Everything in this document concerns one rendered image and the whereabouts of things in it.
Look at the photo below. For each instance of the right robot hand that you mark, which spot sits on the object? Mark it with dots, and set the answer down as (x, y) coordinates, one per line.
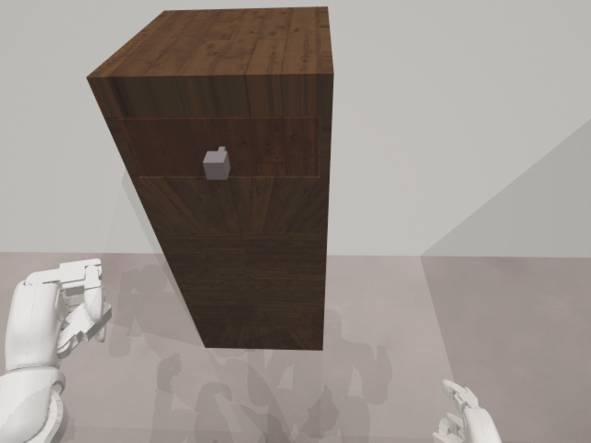
(476, 427)

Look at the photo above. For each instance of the left robot hand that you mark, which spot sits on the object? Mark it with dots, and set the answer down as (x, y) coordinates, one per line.
(39, 310)

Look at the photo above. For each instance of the handle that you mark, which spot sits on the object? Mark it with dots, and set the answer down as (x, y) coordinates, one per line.
(216, 164)

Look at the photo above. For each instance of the drawer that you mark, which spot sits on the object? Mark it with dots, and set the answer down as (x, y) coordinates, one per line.
(256, 145)

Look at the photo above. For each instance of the robot left forearm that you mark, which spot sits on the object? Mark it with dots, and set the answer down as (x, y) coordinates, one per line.
(31, 410)

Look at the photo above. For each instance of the cabinet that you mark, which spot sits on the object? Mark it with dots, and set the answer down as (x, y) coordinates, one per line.
(248, 253)

